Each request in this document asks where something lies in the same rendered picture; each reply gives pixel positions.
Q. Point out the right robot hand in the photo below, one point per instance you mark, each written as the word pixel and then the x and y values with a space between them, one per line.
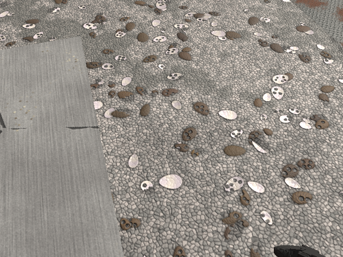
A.
pixel 296 251

